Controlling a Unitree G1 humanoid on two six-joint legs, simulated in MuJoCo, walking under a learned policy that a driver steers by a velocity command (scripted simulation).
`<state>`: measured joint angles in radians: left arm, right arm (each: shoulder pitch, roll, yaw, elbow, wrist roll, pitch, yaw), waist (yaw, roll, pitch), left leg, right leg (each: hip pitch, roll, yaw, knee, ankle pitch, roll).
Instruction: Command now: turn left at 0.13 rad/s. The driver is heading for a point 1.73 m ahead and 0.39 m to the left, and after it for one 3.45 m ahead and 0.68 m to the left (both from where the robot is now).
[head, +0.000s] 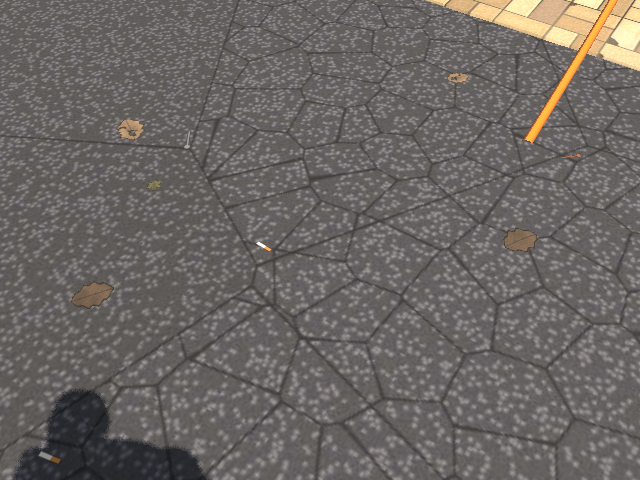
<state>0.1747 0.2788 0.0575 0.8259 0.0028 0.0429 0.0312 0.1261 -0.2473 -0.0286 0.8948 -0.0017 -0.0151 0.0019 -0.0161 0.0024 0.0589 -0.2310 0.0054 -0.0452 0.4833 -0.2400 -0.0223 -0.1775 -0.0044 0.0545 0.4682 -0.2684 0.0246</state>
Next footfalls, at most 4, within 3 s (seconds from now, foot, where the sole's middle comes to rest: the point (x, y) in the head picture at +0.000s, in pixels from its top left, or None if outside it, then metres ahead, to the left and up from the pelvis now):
0.32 left None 0.03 0.13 -0.77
0.86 right None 0.13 -0.07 -0.77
1.54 right None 0.32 -0.11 -0.77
2.08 left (282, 401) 0.65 0.11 -0.77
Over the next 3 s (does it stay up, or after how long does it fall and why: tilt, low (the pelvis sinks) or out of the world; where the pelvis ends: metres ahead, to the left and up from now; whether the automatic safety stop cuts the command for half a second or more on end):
stays up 0.97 0.12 0.00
